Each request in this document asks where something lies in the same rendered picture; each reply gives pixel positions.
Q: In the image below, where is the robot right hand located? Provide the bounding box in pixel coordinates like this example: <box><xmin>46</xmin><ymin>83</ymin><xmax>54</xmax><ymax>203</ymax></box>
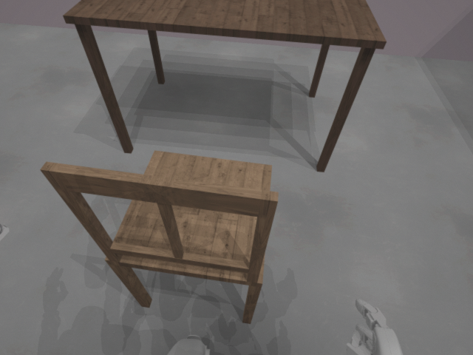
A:
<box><xmin>347</xmin><ymin>299</ymin><xmax>403</xmax><ymax>355</ymax></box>

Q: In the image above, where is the chair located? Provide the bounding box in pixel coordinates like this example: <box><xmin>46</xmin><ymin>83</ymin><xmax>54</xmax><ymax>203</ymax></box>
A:
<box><xmin>40</xmin><ymin>151</ymin><xmax>279</xmax><ymax>324</ymax></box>

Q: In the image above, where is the left robot shin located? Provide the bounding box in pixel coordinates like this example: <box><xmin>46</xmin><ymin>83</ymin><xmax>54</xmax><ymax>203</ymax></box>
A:
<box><xmin>186</xmin><ymin>335</ymin><xmax>202</xmax><ymax>341</ymax></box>

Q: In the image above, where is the left robot thigh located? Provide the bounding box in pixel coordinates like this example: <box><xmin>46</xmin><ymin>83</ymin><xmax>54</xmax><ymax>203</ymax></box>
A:
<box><xmin>167</xmin><ymin>339</ymin><xmax>210</xmax><ymax>355</ymax></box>

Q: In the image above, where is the table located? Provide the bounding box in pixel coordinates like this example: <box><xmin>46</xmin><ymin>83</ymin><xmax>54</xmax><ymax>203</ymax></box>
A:
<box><xmin>63</xmin><ymin>0</ymin><xmax>387</xmax><ymax>172</ymax></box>

